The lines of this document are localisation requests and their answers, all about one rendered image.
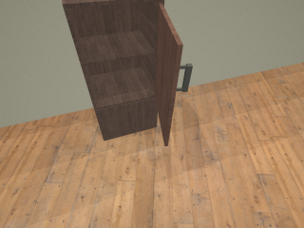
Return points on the handle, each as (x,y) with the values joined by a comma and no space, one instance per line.
(186,77)

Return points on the cupboard door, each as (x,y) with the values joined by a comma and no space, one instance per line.
(168,63)

